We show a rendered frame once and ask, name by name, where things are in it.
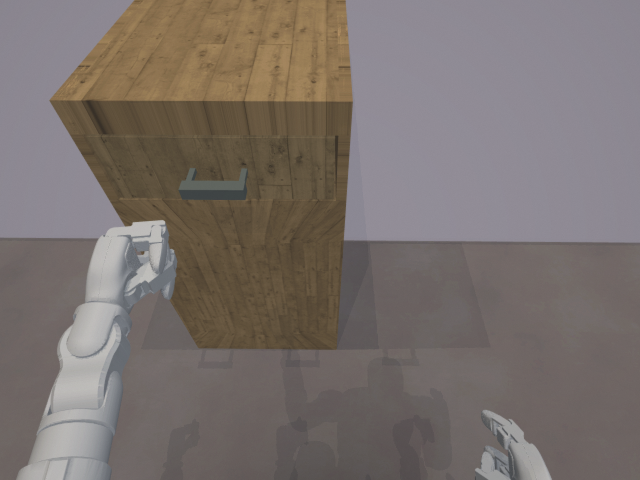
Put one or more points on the robot left hand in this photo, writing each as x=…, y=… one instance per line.
x=114, y=262

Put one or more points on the robot right hand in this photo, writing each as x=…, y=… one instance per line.
x=524, y=462

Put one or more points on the left robot forearm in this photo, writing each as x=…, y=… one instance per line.
x=79, y=422

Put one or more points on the drawer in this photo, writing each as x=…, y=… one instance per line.
x=279, y=166

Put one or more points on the cabinet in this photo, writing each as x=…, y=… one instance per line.
x=254, y=273

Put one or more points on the handle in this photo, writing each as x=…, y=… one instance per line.
x=213, y=190

